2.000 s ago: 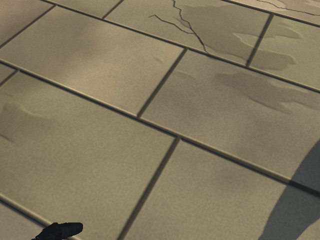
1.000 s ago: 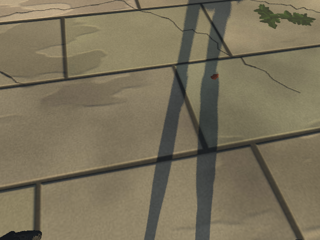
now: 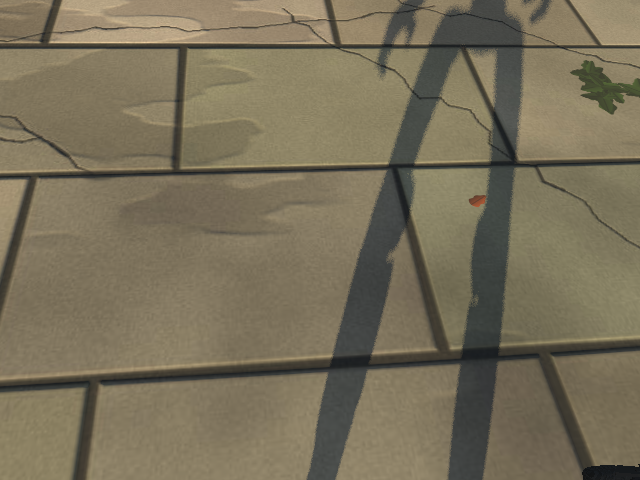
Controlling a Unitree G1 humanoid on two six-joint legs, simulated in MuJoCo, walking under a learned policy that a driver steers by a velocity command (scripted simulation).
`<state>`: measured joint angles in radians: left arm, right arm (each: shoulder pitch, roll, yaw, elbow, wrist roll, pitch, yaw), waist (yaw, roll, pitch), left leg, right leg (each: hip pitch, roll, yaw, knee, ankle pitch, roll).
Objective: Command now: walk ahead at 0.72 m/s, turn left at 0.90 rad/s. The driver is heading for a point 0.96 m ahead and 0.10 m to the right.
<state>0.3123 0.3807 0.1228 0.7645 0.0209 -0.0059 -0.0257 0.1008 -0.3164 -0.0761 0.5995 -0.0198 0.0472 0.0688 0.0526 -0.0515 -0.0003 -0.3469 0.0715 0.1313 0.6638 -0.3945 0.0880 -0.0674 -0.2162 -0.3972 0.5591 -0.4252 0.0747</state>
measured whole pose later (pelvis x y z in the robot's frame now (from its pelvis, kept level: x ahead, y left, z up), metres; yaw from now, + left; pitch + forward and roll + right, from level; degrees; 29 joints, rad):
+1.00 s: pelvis +0.86 +0.11 +0.01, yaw -22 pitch +2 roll +1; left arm 0.29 0.38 0.08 0.80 0.02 -0.04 -0.03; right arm 0.19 -0.30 -0.02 0.70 -0.06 -0.08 -0.01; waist 0.03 -0.05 0.02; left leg -0.32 0.03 0.06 0.53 -0.24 -0.02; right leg -0.42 0.04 0.04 1.28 -0.30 -0.10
